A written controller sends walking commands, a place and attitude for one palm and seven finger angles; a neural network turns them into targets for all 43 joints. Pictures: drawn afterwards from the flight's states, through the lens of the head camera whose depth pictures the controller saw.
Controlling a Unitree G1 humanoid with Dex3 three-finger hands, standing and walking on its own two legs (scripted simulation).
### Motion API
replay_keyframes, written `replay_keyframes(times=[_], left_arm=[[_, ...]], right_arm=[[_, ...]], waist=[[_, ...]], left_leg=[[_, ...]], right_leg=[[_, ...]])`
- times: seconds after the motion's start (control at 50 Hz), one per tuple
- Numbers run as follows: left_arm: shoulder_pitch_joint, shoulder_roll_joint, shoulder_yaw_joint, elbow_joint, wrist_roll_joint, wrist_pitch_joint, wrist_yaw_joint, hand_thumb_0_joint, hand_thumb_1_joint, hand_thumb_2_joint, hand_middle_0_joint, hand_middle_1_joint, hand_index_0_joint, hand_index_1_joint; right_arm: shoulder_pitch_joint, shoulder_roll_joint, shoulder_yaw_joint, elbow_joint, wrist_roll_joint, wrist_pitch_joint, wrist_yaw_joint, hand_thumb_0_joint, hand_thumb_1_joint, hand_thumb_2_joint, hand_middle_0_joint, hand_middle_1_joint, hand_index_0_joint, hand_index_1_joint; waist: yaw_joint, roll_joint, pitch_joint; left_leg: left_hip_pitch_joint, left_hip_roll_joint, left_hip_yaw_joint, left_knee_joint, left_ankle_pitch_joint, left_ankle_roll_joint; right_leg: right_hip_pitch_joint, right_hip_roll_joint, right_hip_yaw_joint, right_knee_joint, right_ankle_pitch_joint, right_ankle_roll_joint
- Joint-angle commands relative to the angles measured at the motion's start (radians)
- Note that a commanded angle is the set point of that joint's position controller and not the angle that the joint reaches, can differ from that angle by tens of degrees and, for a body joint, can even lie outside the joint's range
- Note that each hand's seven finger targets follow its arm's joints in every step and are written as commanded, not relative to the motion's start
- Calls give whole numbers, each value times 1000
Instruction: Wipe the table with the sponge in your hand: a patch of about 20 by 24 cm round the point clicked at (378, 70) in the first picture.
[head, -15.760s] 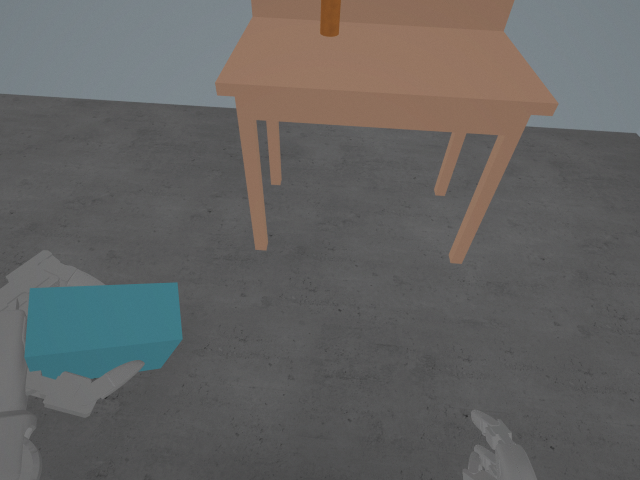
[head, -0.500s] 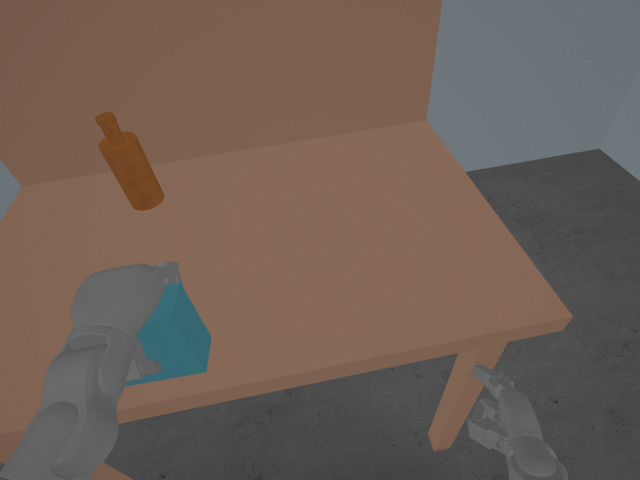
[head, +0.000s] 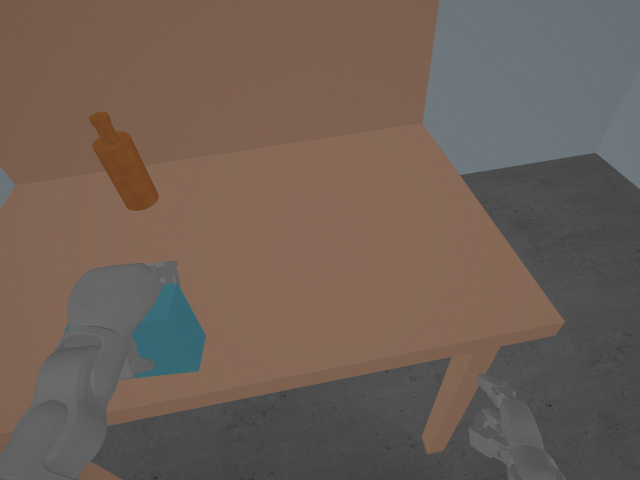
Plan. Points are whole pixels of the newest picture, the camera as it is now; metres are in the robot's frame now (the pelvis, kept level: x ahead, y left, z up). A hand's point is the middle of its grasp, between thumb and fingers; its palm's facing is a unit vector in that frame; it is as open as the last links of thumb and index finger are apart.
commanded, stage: move the sponge above the wiping area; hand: left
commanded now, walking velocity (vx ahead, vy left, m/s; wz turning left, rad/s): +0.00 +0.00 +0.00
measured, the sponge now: (149, 341) +0.23 +0.28 +0.05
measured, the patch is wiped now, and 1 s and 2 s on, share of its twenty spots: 0.00 0.00 0.00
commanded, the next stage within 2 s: none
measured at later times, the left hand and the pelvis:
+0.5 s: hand (139, 300) +0.26 +0.29 +0.10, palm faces +0.02 -0.04 -1.00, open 9.8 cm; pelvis +0.01 +0.00 +0.00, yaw +0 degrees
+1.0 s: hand (125, 287) +0.26 +0.30 +0.11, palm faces +0.12 -0.03 -0.99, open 9.8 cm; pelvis +0.01 +0.01 +0.00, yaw +0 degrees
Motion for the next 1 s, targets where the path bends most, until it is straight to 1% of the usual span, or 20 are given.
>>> replay_keyframes(times=[0.0,0.12,0.14,0.18,0.24,0.3,0.32,0.34,0.4,0.42,0.44,0.52,0.54,0.62,0.7,0.76,0.82,0.84,0.92,0.98], left_arm=[[-387,260,243,-136,30,-3,141,0,100,1300,-1200,-1600,-1200,-1600],[-221,206,205,-53,-11,139,101,0,100,1300,-1200,-1600,-1200,-1600],[-221,139,131,-66,-18,155,75,0,100,1300,-1200,-1600,-1200,-1600],[-199,163,128,-86,-15,164,40,0,100,1300,-1200,-1600,-1200,-1600],[-253,173,119,-119,-4,134,7,0,100,1300,-1200,-1600,-1200,-1600],[-325,275,212,-148,24,45,33,0,100,1300,-1200,-1600,-1200,-1600],[-382,343,270,-188,38,17,57,0,100,1300,-1200,-1600,-1200,-1600],[-397,299,246,-210,48,-9,77,0,100,1300,-1200,-1600,-1200,-1600],[-376,306,282,-175,51,-38,138,0,100,1300,-1200,-1600,-1200,-1600],[-387,356,332,-174,44,-29,156,0,100,1300,-1200,-1600,-1200,-1600],[-365,281,280,-163,29,-18,164,0,100,1300,-1200,-1600,-1200,-1600],[-206,292,320,-79,-17,79,151,0,100,1300,-1200,-1600,-1200,-1600],[-177,222,250,-75,-29,107,125,0,100,1300,-1200,-1600,-1200,-1600],[-133,151,145,-91,-51,168,29,0,100,1300,-1200,-1600,-1200,-1600],[-195,208,152,-200,-22,89,-14,0,100,1300,-1200,-1600,-1200,-1600],[-289,292,234,-294,25,-22,37,0,100,1300,-1200,-1600,-1200,-1600],[-380,350,308,-283,55,-69,120,0,100,1300,-1200,-1600,-1200,-1600],[-411,292,267,-257,71,-65,146,0,100,1300,-1200,-1600,-1200,-1600],[-372,295,304,-137,30,28,199,0,100,1300,-1200,-1600,-1200,-1600],[-264,206,225,-82,-13,124,166,0,100,1300,-1200,-1600,-1200,-1600]], right_arm=[[-175,-93,-50,-142,1,-62,-14,0,-900,-900,200,300,200,300],[-258,-109,-37,-159,21,-44,13,0,-900,-900,200,300,200,300],[-242,-113,-39,-173,19,-38,15,0,-900,-900,200,300,200,300],[-235,-117,-38,-177,21,-31,23,0,-900,-900,200,300,200,300],[-226,-113,-32,-194,16,-35,16,0,-900,-900,200,300,200,300],[-188,-108,-41,-179,2,-42,2,0,-900,-900,200,300,200,300],[-211,-108,-38,-176,2,-52,-3,0,-900,-900,200,300,200,300],[-185,-92,-43,-186,-5,-61,-11,0,-900,-900,200,300,200,300],[-158,-94,-58,-164,-7,-64,-17,0,-900,-900,200,300,200,300],[-182,-98,-52,-156,0,-70,-14,0,-900,-900,200,300,200,300],[-174,-86,-55,-164,0,-72,-11,0,-900,-900,200,300,200,300],[-218,-112,-54,-152,12,-56,9,0,-900,-900,200,300,200,300],[-211,-113,-53,-162,13,-49,14,0,-900,-900,200,300,200,300],[-260,-114,-37,-187,33,-37,22,0,-900,-900,200,300,200,300],[-198,-114,-41,-200,12,-41,17,0,-900,-900,200,300,200,300],[-168,-92,-42,-195,-9,-70,-1,0,-900,-900,200,300,200,300],[-178,-94,-45,-167,-13,-75,-15,0,-900,-900,200,300,200,300],[-155,-82,-48,-163,-16,-76,-20,0,-900,-900,200,300,200,300],[-206,-95,-51,-140,7,-62,-4,0,-900,-900,200,300,200,300],[-224,-105,-49,-150,11,-49,9,0,-900,-900,200,300,200,300]], waist=[[-24,55,-224],[-11,-20,-197],[-25,-38,-218],[-30,-63,-214],[-41,-110,-214],[-28,-101,-259],[-25,-56,-266],[-20,-30,-313],[-14,29,-295],[-10,56,-285],[-12,58,-296],[2,15,-233],[-10,-9,-239],[-39,-79,-156],[-38,-92,-235],[-24,-41,-307],[-19,40,-261],[-24,59,-277],[-5,90,-240],[-2,-1,-256]], left_leg=[[50,-10,-99,-40,192,3],[-3,-22,-96,-61,198,8],[-12,-17,-84,-55,196,14],[-15,-22,-96,-54,205,17],[-13,-25,-87,-41,164,34],[23,-26,-95,-33,175,35],[42,-27,-102,-31,168,33],[57,-26,-88,-22,203,36],[75,-18,-94,-19,259,18],[78,-21,-107,-26,248,16],[69,-18,-90,-21,266,19],[28,-18,-97,-32,275,8],[8,-13,-84,-30,273,11],[-14,-17,-94,-40,211,20],[10,-21,-105,-31,208,35],[70,-13,-110,-18,240,34],[81,-4,-129,-39,216,17],[74,-3,-111,-33,237,10],[46,-6,-117,-59,233,-9],[15,-6,-102,-66,262,-7]], right_leg=[[33,-7,153,-92,55,-69],[90,-15,145,-73,96,-58],[103,-21,110,-62,118,-50],[100,-22,113,-58,135,-42],[79,-15,107,-61,89,-37],[78,-16,129,-66,86,-38],[72,-1,164,-75,62,-52],[97,-9,137,-60,98,-53],[76,-8,155,-66,143,-64],[76,2,179,-75,126,-76],[94,-11,145,-65,156,-68],[111,-18,159,-58,201,-64],[126,-27,122,-48,215,-53],[67,-17,124,-62,152,-40],[78,-21,104,-51,139,-31],[78,-7,123,-52,128,-45],[47,14,165,-79,80,-70],[40,10,141,-69,80,-74],[60,2,151,-78,86,-79],[113,-21,100,-62,149,-54]])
